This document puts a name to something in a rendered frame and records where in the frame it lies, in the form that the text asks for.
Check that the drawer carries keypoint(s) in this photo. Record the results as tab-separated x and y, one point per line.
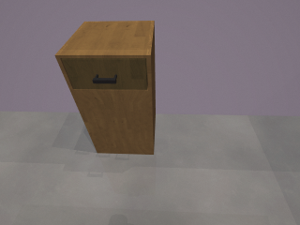
131	73

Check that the cabinet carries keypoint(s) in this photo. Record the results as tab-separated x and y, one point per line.
119	121

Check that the handle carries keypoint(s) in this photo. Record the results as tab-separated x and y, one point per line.
105	80

